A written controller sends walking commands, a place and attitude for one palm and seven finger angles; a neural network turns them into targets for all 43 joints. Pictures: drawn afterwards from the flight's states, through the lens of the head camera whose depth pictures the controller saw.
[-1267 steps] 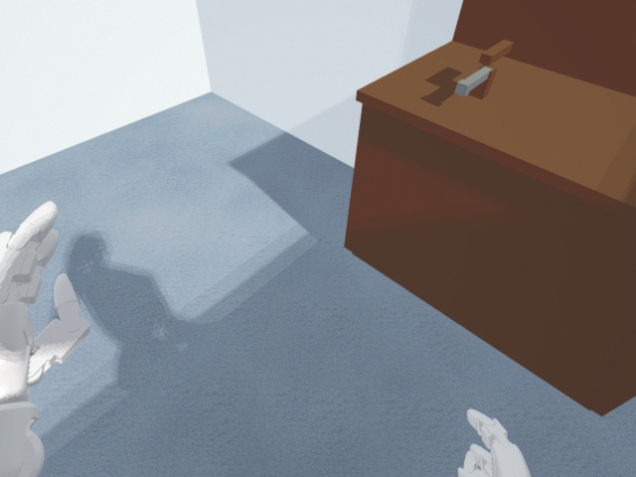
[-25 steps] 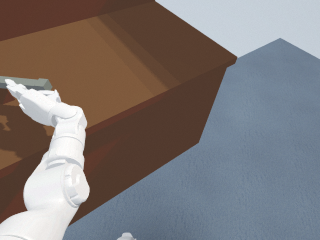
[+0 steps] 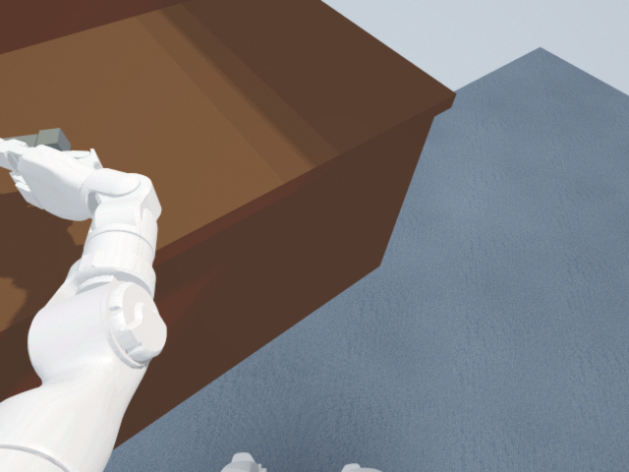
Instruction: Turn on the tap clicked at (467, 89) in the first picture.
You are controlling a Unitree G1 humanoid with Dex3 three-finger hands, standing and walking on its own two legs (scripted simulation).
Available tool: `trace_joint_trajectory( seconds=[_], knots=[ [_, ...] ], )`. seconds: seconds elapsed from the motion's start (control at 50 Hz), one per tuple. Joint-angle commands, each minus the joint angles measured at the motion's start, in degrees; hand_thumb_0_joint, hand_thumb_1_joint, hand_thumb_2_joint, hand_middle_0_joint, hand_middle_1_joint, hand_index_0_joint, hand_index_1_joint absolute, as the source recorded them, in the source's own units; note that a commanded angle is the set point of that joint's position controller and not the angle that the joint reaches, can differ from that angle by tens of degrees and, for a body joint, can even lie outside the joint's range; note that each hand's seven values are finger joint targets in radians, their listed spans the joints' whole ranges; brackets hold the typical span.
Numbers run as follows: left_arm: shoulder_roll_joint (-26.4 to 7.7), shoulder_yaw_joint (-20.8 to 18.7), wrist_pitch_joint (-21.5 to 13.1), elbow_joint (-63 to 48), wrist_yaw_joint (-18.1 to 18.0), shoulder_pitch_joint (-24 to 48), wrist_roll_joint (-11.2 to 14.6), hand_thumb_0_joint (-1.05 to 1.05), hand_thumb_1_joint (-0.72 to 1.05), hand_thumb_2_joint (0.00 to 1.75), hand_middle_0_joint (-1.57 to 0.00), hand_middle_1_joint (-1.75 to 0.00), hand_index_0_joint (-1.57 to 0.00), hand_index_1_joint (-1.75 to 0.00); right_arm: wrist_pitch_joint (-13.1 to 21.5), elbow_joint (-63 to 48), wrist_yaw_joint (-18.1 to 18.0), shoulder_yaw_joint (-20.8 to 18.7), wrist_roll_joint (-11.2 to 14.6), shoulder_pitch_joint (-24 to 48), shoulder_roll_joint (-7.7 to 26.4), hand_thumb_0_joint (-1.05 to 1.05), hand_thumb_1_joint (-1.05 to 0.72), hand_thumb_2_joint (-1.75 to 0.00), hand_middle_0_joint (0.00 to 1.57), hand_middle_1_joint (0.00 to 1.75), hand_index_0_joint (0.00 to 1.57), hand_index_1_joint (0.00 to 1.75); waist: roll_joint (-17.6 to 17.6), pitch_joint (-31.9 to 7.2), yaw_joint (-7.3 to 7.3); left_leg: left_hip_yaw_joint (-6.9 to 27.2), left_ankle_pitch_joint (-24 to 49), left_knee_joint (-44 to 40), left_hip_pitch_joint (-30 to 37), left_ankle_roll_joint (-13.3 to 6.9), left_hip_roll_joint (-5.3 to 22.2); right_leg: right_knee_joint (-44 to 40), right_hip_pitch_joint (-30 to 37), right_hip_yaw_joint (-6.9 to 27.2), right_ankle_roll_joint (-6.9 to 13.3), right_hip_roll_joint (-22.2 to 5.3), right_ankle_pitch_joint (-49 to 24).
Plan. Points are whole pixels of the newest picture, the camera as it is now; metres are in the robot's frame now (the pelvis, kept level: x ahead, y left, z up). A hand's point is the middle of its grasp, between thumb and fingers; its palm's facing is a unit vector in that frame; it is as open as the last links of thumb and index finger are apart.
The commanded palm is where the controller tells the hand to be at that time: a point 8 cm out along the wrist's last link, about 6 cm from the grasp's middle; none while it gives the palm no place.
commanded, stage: push the lever round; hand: left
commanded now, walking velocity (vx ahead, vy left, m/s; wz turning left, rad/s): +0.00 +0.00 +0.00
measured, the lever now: (54, 144) +0.53 +0.29 +0.11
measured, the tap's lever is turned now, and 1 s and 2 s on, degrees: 67 80 80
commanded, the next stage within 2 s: lift the hand up off the lever in 0.26 s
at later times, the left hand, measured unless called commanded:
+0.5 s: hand (91, 141) +0.54 +0.24 +0.11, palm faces +0.86 -0.48 -0.18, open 8.1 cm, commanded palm +0.47 +0.25 +0.11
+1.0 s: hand (82, 143) +0.52 +0.25 +0.12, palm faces +0.87 -0.47 -0.17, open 7.8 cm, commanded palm +0.46 +0.25 +0.13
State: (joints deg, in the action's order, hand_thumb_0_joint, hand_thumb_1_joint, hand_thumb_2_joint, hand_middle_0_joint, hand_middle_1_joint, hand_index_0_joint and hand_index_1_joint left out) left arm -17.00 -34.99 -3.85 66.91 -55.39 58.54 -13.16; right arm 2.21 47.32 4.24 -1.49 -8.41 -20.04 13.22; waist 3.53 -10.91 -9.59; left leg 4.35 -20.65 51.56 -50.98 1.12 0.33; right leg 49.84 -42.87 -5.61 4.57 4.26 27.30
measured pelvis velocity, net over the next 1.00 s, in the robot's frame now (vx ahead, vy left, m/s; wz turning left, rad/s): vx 0.01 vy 0.01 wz -0.01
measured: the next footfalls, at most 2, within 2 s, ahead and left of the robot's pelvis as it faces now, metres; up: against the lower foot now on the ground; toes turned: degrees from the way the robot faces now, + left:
none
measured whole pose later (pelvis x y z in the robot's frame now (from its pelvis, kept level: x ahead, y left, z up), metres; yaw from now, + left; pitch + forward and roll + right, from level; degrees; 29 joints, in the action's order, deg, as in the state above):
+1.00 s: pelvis +0.01 +0.01 +0.01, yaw -1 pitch +19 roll -2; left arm -17.3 -36.7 -0.5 64.4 -54.1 58.7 -12.7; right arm 3.8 47.5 5.3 -1.4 -8.3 -21.2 13.3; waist 3.6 -10.4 -9.8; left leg 3.5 -20.9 49.3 -47.7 0.2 0.5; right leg 45.8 -39.1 -4.6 3.6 4.3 26.3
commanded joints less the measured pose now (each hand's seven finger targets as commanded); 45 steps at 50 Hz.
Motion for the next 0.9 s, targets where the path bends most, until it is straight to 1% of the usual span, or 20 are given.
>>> trace_joint_trajectory(
  seconds=[0.0, 0.04, 0.1, 0.16, 0.22, 0.32, 0.34, 0.42, 0.44, 0.5, 0.56, 0.58, 0.6, 0.62, 0.66, 0.7, 0.74, 0.78, 0.84, 0.88],
  knots=[
    [-13.1, 1.3, -1.8, -7.7, 0.7, 25.7, -1.7, 0.0, 0.9, 0.9, -0.15, -0.15, -0.15, -0.15, 1.4, -2.7, -0.1, -2.2, 0.3, -8.2, 8.6, 0.0, -0.9, -0.9, 0.2, 0.3, 0.2, 0.3, -1.8, -19.8, -1.61, -0.1, 15.2, -1.5, 14.4, -4.6, 0.5, -7.8, 8.0, 4.2, -6.0, -4.0, -27.4],
    [-15.6, 0.1, -1.9, -7.4, 0.9, 27.2, -1.9, 0.0, 0.9, 0.9, -0.15, -0.15, -0.15, -0.15, 1.5, -2.4, -0.2, -2.4, 0.4, -8.7, 9.0, 0.0, -0.9, -0.9, 0.2, 0.3, 0.2, 0.3, -0.3, -19.7, -1.71, 0.0, 14.2, -1.5, 13.5, -4.6, 0.5, -7.7, 7.8, 4.7, -5.9, -4.2, -26.8],
    [-13.1, 2.6, -2.4, -8.4, 1.2, 29.0, -1.8, 0.0, 0.9, 0.9, -0.15, -0.15, -0.15, -0.15, 1.9, -2.5, 0.1, -2.1, 0.4, -9.4, 8.5, 0.0, -0.9, -0.9, 0.2, 0.3, 0.2, 0.3, 1.1, -21.3, -2.12, -0.1, 16.7, -1.5, 16.8, -4.5, 0.7, -8.2, 6.8, 4.0, -5.8, -3.8, -27.3],
    [-15.5, 0.5, -2.4, -8.4, 1.5, 27.3, -1.5, 0.0, 0.9, 0.9, -0.15, -0.15, -0.15, -0.15, 1.8, -2.4, 0.4, -2.4, 0.4, -10.9, 9.2, 0.0, -0.9, -0.9, 0.2, 0.3, 0.2, 0.3, 1.7, -23.8, -1.53, 0.1, 19.6, -1.0, 17.7, -4.3, 0.8, -7.1, 7.9, 3.9, -5.8, -3.9, -30.3],
    [-12.6, 2.3, -2.1, -7.4, 1.8, 26.5, -1.4, 0.0, 0.9, 0.9, -0.15, -0.15, -0.15, -0.15, 1.7, -2.5, 0.9, -2.2, 0.4, -10.9, 8.8, 0.0, -0.9, -0.9, 0.2, 0.3, 0.2, 0.3, 1.6, -22.3, -1.78, -0.2, 20.2, -1.2, 18.5, -4.2, 0.9, -7.9, 7.4, 3.4, -5.7, -3.5, -30.1],
    [-15.7, -0.1, -2.0, -8.1, 1.9, 27.0, -0.9, 0.0, 0.9, 0.9, -0.15, -0.15, -0.15, -0.15, 1.7, -2.5, 0.9, -2.4, 0.6, -11.6, 9.3, 0.0, -0.9, -0.9, 0.2, 0.3, 0.2, 0.3, -0.8, -21.9, -2.03, -0.5, 19.2, -1.3, 15.8, -4.5, 0.7, -7.9, 10.3, 4.1, -6.3, -4.0, -33.0],
    [-17.4, -1.4, -2.1, -8.1, 1.8, 27.3, -1.2, 0.0, 0.9, 0.9, -0.15, -0.15, -0.15, -0.15, 1.7, -2.0, 0.8, -2.6, 0.5, -12.0, 9.7, 0.0, -0.9, -0.9, 0.2, 0.3, 0.2, 0.3, 1.0, -21.7, -1.66, -0.3, 20.0, -1.2, 16.6, -4.4, 0.8, -7.6, 9.3, 4.0, -5.9, -3.8, -32.4],
    [-13.8, 1.5, -1.5, -7.1, 2.2, 26.1, -1.3, 0.0, 0.9, 0.9, -0.15, -0.15, -0.15, -0.15, 1.7, -2.6, 1.2, -2.2, 0.7, -11.6, 9.0, 0.0, -0.9, -0.9, 0.2, 0.3, 0.2, 0.3, 0.7, -20.4, -1.96, -0.4, 20.5, -2.2, 18.5, -4.3, 1.0, -8.7, 8.1, 3.2, -5.7, -3.2, -30.0],
    [-15.2, 0.4, -1.5, -8.1, 2.2, 26.2, -1.6, 0.0, 0.9, 0.9, -0.15, -0.15, -0.15, -0.15, 1.7, -2.5, 1.2, -2.4, 0.4, -12.2, 9.4, 0.0, -0.9, -0.9, 0.2, 0.3, 0.2, 0.3, 3.0, -21.2, -1.19, -0.1, 22.2, -2.3, 20.1, -4.1, 1.0, -8.5, 7.7, 3.0, -5.2, -3.1, -29.9],
    [-11.6, 3.1, -2.1, -12.7, 2.0, 27.8, -1.1, 0.0, 0.9, 0.9, -0.15, -0.15, -0.15, -0.15, 1.8, -2.7, 1.6, -2.5, 0.6, -11.8, 8.8, 0.0, -0.9, -0.9, 0.2, 0.3, 0.2, 0.3, 3.7, -24.0, -1.31, 0.3, 26.0, -2.5, 25.2, -3.7, 1.4, -8.9, 7.3, 2.5, -5.0, -2.4, -30.0],
    [-13.4, 0.7, -2.0, -12.6, 1.6, 25.1, -0.7, 0.0, 0.9, 0.9, -0.15, -0.15, -0.15, -0.15, 1.8, -2.2, 1.6, -2.8, 0.6, -12.0, 9.3, 0.0, -0.9, -0.9, 0.2, 0.3, 0.2, 0.3, 3.5, -23.3, -0.5, 0.5, 27.1, -2.6, 24.9, -3.6, 1.5, -8.4, 7.7, 2.4, -4.7, -2.4, -30.0],
    [-11.4, 2.0, -1.8, -12.3, 1.7, 25.2, -0.6, 0.0, 0.9, 0.9, -0.15, -0.15, -0.15, -0.15, 1.9, -2.3, 1.6, -2.6, 0.5, -11.4, 9.0, 0.0, -0.9, -0.9, 0.2, 0.3, 0.2, 0.3, 2.5, -22.1, -0.91, 0.2, 26.6, -2.7, 24.2, -3.6, 1.4, -8.7, 7.9, 2.3, -4.8, -2.4, -30.3],
    [-13.4, 0.4, -1.5, -11.7, 1.5, 24.7, -1.0, 0.0, 0.9, 0.9, -0.15, -0.15, -0.15, -0.15, 1.8, -2.1, 1.5, -2.8, 0.6, -11.5, 9.2, 0.0, -0.9, -0.9, 0.2, 0.3, 0.2, 0.3, 1.6, -21.6, -0.74, 0.2, 25.8, -3.0, 23.5, -3.7, 1.5, -8.7, 8.5, 2.3, -4.9, -2.5, -30.0],
    [-11.9, 2.0, -1.3, -12.7, 1.5, 26.3, -1.0, 0.0, 0.9, 0.9, -0.15, -0.15, -0.15, -0.15, 1.8, -2.4, 1.5, -2.6, 0.5, -10.9, 9.1, 0.0, -0.9, -0.9, 0.2, 0.3, 0.2, 0.3, 2.1, -21.2, -1.19, 0.0, 25.2, -3.0, 23.3, -3.7, 1.3, -8.9, 8.4, 2.4, -5.0, -2.5, -30.0],
    [-13.3, 1.2, -1.3, -14.3, 1.3, 27.4, -1.3, 0.0, 0.9, 0.9, -0.15, -0.15, -0.15, -0.15, 1.9, -2.2, 1.4, -2.8, 0.5, -11.0, 9.2, 0.0, -0.9, -0.9, 0.2, 0.3, 0.2, 0.3, 3.8, -22.1, -0.78, 0.3, 26.4, -3.3, 25.1, -3.6, 1.5, -8.9, 7.7, 2.3, -4.6, -2.5, -29.0],
    [-11.2, 2.5, -1.0, -14.1, 1.4, 26.8, -1.2, 0.0, 0.9, 0.9, -0.15, -0.15, -0.15, -0.15, 2.1, -2.2, 1.4, -2.7, 0.5, -10.4, 8.7, 0.0, -0.9, -0.9, 0.2, 0.3, 0.2, 0.3, 3.0, -21.6, -0.91, 0.4, 26.6, -3.3, 25.6, -3.5, 1.5, -9.2, 7.5, 2.1, -4.5, -2.1, -28.5],
    [-12.3, 1.7, -0.9, -15.0, 1.1, 26.8, -1.7, 0.0, 0.9, 0.9, -0.15, -0.15, -0.15, -0.15, 2.2, -1.8, 1.3, -2.9, 0.2, -10.7, 9.2, 0.0, -0.9, -0.9, 0.2, 0.3, 0.2, 0.3, 4.6, -22.0, -0.49, 1.0, 27.9, -3.5, 26.8, -3.3, 1.7, -8.9, 7.1, 1.9, -4.2, -2.1, -27.8],
    [-9.7, 3.7, -0.4, -14.8, 1.1, 27.0, -1.5, 0.0, 0.9, 0.9, -0.15, -0.15, -0.15, -0.15, 2.3, -1.9, 1.4, -2.7, 0.4, -9.9, 8.8, 0.0, -0.9, -0.9, 0.2, 0.3, 0.2, 0.3, 3.4, -21.7, -1.0, 0.7, 28.0, -3.4, 27.3, -3.3, 1.7, -9.3, 6.6, 1.9, -4.4, -1.9, -27.9],
    [-13.3, 1.1, 0.2, -13.1, 1.0, 27.0, -1.5, 0.0, 0.9, 0.9, -0.15, -0.15, -0.15, -0.15, 2.3, -1.6, 1.0, -2.8, 0.3, -10.2, 9.6, 0.0, -0.9, -0.9, 0.2, 0.3, 0.2, 0.3, 1.5, -20.2, -0.79, 0.6, 24.6, -4.0, 23.7, -3.6, 1.2, -9.3, 8.5, 2.3, -4.5, -2.4, -28.0],
    [-14.7, 0.1, -0.1, -15.3, 0.9, 27.1, -1.3, 0.0, 0.9, 0.9, -0.15, -0.15, -0.15, -0.15, 2.3, -2.2, 0.8, -2.8, 0.4, -9.7, 9.2, 0.0, -0.9, -0.9, 0.2, 0.3, 0.2, 0.3, 2.4, -22.6, 0.07, 0.0, 24.3, -4.1, 24.1, -3.5, 1.1, -9.3, 10.1, 2.7, -4.7, -2.7, -29.0]
  ],
)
